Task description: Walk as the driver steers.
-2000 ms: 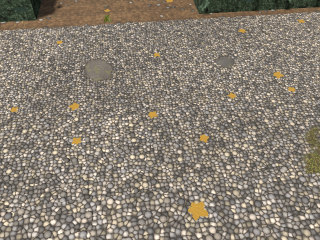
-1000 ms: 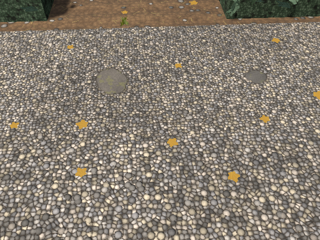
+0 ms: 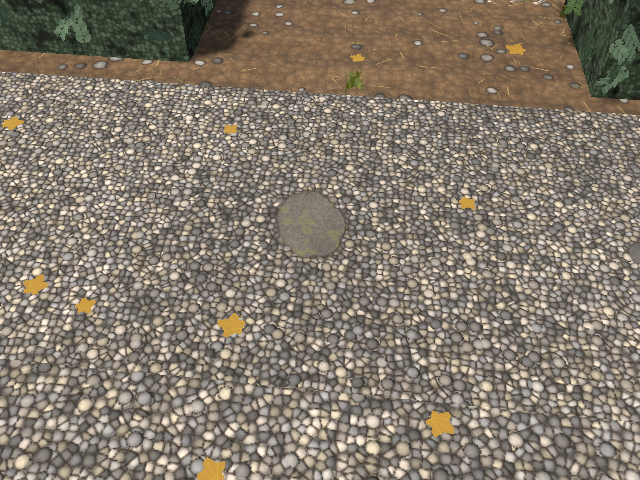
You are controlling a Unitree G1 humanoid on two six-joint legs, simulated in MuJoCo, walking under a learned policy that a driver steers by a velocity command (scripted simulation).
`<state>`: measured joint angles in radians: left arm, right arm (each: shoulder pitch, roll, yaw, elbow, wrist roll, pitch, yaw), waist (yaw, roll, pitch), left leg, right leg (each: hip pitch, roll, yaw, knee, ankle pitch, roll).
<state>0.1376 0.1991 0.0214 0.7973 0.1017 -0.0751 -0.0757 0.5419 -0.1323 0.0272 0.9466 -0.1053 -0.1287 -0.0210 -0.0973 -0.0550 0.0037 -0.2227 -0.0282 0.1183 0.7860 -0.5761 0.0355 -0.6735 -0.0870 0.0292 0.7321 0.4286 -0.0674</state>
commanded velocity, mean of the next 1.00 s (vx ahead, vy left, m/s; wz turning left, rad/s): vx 0.21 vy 0.00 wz -0.33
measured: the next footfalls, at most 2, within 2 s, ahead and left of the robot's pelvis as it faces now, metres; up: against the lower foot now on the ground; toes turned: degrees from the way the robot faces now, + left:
right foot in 0.20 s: +0.29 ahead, -0.15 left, -0.18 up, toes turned -12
left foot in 0.56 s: +0.55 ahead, -0.02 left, -0.18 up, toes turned -19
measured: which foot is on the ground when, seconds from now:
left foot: down 0.00-0.22, up 0.24-0.54, down 0.56-1.00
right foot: up 0.00-0.18, down 0.20-0.58, up 0.60-0.80, down 0.82-1.00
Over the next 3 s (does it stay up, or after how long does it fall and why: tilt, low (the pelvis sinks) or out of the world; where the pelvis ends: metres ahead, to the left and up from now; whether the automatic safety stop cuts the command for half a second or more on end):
stays up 0.74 -0.23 -0.21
